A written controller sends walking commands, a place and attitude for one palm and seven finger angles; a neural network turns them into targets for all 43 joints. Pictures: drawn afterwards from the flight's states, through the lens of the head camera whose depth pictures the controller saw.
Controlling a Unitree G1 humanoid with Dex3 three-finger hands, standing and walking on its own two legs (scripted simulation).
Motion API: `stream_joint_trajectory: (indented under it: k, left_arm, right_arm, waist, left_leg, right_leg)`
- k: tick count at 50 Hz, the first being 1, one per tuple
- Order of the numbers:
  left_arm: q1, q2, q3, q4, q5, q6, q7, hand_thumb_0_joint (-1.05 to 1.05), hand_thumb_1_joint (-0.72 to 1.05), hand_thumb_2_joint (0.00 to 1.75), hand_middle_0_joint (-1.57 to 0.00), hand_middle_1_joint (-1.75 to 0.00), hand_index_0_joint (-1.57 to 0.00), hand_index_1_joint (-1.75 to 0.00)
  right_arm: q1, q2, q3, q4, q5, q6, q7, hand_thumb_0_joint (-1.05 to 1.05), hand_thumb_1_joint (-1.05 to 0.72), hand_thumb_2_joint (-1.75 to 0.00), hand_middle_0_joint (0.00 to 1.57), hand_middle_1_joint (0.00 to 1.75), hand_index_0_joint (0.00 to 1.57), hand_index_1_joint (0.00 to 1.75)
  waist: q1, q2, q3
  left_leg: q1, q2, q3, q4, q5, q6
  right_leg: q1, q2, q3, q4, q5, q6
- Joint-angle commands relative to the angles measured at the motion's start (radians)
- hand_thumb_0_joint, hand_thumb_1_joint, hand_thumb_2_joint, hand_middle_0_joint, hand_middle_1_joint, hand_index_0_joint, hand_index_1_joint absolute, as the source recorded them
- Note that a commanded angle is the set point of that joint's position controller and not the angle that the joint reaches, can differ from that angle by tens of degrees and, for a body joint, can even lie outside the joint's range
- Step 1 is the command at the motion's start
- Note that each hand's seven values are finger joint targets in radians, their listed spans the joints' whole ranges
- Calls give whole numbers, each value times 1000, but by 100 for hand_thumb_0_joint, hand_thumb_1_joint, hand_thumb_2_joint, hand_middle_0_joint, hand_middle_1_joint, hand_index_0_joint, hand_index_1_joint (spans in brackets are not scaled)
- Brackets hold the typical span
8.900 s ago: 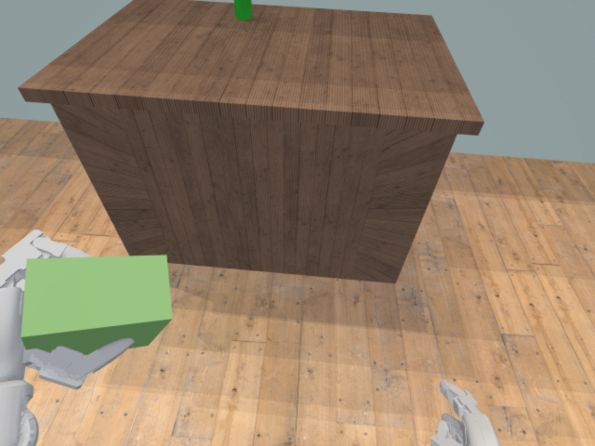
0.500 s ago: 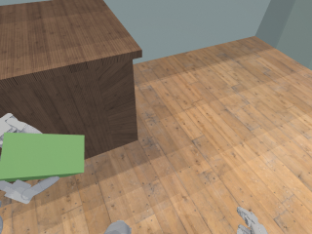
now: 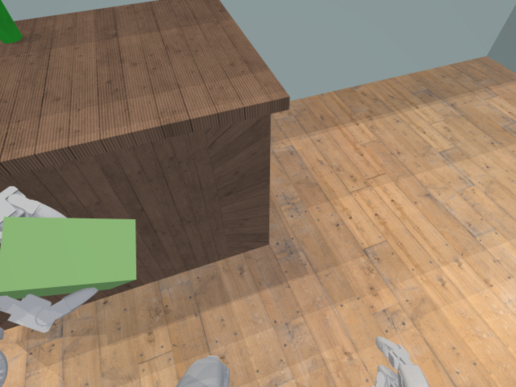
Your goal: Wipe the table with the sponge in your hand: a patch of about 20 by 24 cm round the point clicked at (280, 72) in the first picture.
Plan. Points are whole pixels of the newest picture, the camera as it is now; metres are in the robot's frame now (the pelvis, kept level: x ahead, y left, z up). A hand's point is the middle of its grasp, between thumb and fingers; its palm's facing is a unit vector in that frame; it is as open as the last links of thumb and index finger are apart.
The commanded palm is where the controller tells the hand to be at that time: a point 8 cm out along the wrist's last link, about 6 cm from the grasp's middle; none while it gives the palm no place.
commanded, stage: shuffle to correct the standing spot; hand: left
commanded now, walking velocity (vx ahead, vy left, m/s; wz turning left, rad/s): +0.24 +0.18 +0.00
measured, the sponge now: (85, 259) +0.22 +0.22 +0.15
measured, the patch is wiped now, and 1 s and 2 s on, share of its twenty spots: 0.00 0.00 0.00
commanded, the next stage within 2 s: none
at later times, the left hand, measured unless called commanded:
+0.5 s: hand (39, 187) +0.30 +0.31 +0.18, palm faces +0.45 -0.74 -0.50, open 10.4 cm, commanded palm +0.25 +0.33 +0.18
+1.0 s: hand (33, 145) +0.37 +0.36 +0.18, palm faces +0.43 -0.76 -0.49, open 10.4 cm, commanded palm +0.32 +0.40 +0.18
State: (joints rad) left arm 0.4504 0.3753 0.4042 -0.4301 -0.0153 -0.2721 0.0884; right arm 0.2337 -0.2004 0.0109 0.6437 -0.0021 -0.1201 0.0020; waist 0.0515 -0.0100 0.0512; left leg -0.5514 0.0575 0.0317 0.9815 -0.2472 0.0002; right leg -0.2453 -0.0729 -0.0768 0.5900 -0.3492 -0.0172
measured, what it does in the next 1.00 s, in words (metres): walks ahead: left foot, then right foot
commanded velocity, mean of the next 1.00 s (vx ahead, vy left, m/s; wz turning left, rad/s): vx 0.22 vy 0.19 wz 0.00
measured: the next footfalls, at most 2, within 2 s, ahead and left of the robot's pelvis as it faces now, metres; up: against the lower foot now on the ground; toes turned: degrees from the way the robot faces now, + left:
left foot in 0.10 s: +0.12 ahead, +0.19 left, +0.00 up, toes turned +5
right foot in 0.34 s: +0.14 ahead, -0.04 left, +0.00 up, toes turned -8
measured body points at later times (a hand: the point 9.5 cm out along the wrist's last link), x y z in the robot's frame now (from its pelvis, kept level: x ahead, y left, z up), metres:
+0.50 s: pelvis +0.09 +0.05 +0.00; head +0.11 +0.02 +0.45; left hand +0.27 +0.35 +0.20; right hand +0.24 -0.18 -0.12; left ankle +0.09 +0.20 -0.63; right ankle +0.10 -0.03 -0.73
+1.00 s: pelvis +0.16 +0.12 -0.02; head +0.17 +0.09 +0.43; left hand +0.34 +0.40 +0.20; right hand +0.32 -0.10 -0.12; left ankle +0.19 +0.23 -0.73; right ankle +0.17 +0.04 -0.74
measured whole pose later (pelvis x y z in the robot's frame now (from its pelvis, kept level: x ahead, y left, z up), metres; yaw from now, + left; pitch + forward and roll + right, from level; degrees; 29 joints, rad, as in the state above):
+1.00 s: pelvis +0.16 +0.12 -0.02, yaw -1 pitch +0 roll +2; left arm 0.46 0.41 0.40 -0.45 -0.03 -0.22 0.13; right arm 0.25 -0.19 0.01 0.61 0.01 -0.13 -0.03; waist 0.02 0.03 0.00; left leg -0.40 0.01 0.11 0.74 -0.36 0.02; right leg -0.34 -0.05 -0.14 0.69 -0.38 -0.04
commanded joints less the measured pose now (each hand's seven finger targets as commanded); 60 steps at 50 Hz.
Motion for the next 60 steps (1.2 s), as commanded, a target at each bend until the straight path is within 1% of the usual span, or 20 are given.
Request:
stream_joint_trajectory:
  k: [1,3,4,6,9,15,16,17,18,21,24,32,34,35,36,38,47,49,55,60]
  left_arm:
    - [-192,176,70,-195,-6,-37,41,0,10,130,-120,-160,-120,-160]
    - [-218,181,68,-288,-5,-42,43,0,10,130,-120,-160,-120,-160]
    - [-212,191,85,-336,-6,-53,46,0,10,130,-120,-160,-120,-160]
    - [-183,203,86,-372,-2,-64,48,0,10,130,-120,-160,-120,-160]
    - [-132,256,163,-413,-7,-55,56,0,10,130,-120,-160,-120,-160]
    - [59,223,187,-256,-37,-28,68,0,10,130,-120,-160,-120,-160]
    - [39,233,180,-228,-27,-19,71,0,10,130,-120,-160,-120,-160]
    - [14,259,191,-169,-24,-6,69,0,10,130,-120,-160,-120,-160]
    - [-35,254,215,-142,-35,-7,66,0,10,130,-120,-160,-120,-160]
    - [-76,189,144,-91,-30,-26,39,0,10,130,-120,-160,-120,-160]
    - [-98,146,70,-95,-13,-36,34,0,10,130,-120,-160,-120,-160]
    - [-172,243,108,-421,1,-48,79,0,10,130,-120,-160,-120,-160]
    - [-156,255,146,-460,-10,-66,78,0,10,130,-120,-160,-120,-160]
    - [-93,250,163,-431,-17,-69,77,0,10,130,-120,-160,-120,-160]
    - [-94,252,152,-403,1,-72,78,0,10,130,-120,-160,-120,-160]
    - [-73,277,195,-313,-22,-55,72,0,10,130,-120,-160,-120,-160]
    - [-44,164,79,-196,-30,15,69,0,10,130,-120,-160,-120,-160]
    - [-103,218,99,-168,-14,23,78,0,10,130,-120,-160,-120,-160]
    - [-225,229,87,-283,-1,-39,74,0,10,130,-120,-160,-120,-160]
    - [-109,203,95,-328,-12,-35,91,0,10,130,-120,-160,-120,-160]
  right_arm:
    - [-102,-75,-49,-170,-7,-86,-23,0,-90,-90,20,30,20,30]
    - [-89,-95,-67,-186,-4,-100,-29,0,-90,-90,20,30,20,30]
    - [-78,-114,-79,-194,0,-103,-30,0,-90,-90,20,30,20,30]
    - [-72,-131,-90,-205,9,-105,-20,0,-90,-90,20,30,20,30]
    - [-81,-125,-96,-188,8,-102,-24,0,-90,-90,20,30,20,30]
    - [-78,-119,-61,-179,24,-84,-31,0,-90,-90,20,30,20,30]
    - [-58,-107,-61,-171,21,-75,-35,0,-90,-90,20,30,20,30]
    - [-59,-97,-64,-176,13,-63,-36,0,-90,-90,20,30,20,30]
    - [-85,-123,-64,-174,1,-56,-27,0,-90,-90,20,30,20,30]
    - [-76,-123,-63,-126,8,-57,-14,0,-90,-90,20,30,20,30]
    - [-81,-114,-49,-126,8,-33,-10,0,-90,-90,20,30,20,30]
    - [-113,-95,-75,-189,-9,-90,-27,0,-90,-90,20,30,20,30]
    - [-89,-126,-87,-198,-2,-88,-30,0,-90,-90,20,30,20,30]
    - [-77,-147,-97,-201,5,-86,-27,0,-90,-90,20,30,20,30]
    - [-76,-134,-96,-202,2,-85,-23,0,-90,-90,20,30,20,30]
    - [-77,-120,-87,-188,-3,-74,-36,0,-90,-90,20,30,20,30]
    - [-67,-128,-54,-169,21,-57,-45,0,-90,-90,20,30,20,30]
    - [-91,-110,-50,-182,7,-40,-39,0,-90,-90,20,30,20,30]
    - [-137,-116,-38,-134,-2,-24,-25,0,-90,-90,20,30,20,30]
    - [-125,-79,-58,-164,-3,-45,-38,0,-90,-90,20,30,20,30]
  waist:
    - [-22,-154,-143]
    - [-38,-24,-204]
    - [-55,98,-256]
    - [-56,277,-299]
    - [-45,259,-205]
    - [-19,179,-173]
    - [-24,-36,-177]
    - [-31,-348,-151]
    - [-26,-328,-113]
    - [-48,-129,-42]
    - [-48,-139,-71]
    - [-22,-80,-189]
    - [-53,192,-257]
    - [-49,422,-281]
    - [-52,380,-261]
    - [-55,286,-210]
    - [-30,46,-182]
    - [-28,-361,-115]
    - [-45,-61,-73]
    - [-18,-140,-137]
  left_leg:
    - [304,-63,159,-403,80,30]
    - [418,-84,147,-500,100,41]
    - [560,-11,18,-511,162,92]
    - [697,263,-399,-578,402,279]
    - [517,223,-294,-584,343,276]
    - [93,88,11,-425,-58,102]
    - [-33,19,53,-197,-169,67]
    - [-235,-77,80,137,-275,21]
    - [-278,-42,-69,336,-226,1]
    - [-275,25,-112,381,-83,-22]
    - [-177,34,-43,208,8,-19]
    - [324,-59,147,-445,75,21]
    - [501,7,0,-532,113,66]
    - [644,203,-274,-567,277,156]
    - [594,255,-397,-629,318,224]
    - [505,244,-347,-615,294,263]
    - [100,89,-26,-458,-131,102]
    - [-224,-74,37,80,-274,10]
    - [-132,51,-77,148,-50,-17]
    - [221,-15,110,-321,22,8]
  right_leg:
    - [29,-151,105,-111,322,-77]
    - [56,-112,103,77,406,-50]
    - [-53,-74,79,249,404,-12]
    - [-374,58,42,695,-254,22]
    - [-430,-27,67,662,-209,17]
    - [144,36,-72,-9,60,18]
    - [252,-63,109,-151,-10,-17]
    - [293,-320,597,-291,-49,-127]
    - [204,-418,715,-373,-74,-162]
    - [145,-322,459,-262,223,-158]
    - [109,-231,184,-214,439,-103]
    - [82,-196,125,-81,337,-83]
    - [-41,-103,62,223,274,-30]
    - [-263,18,-38,478,-128,23]
    - [-350,66,12,666,-303,8]
    - [-420,-5,42,699,-254,12]
    - [145,13,-44,-94,33,13]
    - [224,-387,647,-341,-68,-161]
    - [83,-298,233,-238,411,-128]
    - [67,-236,110,-185,385,-99]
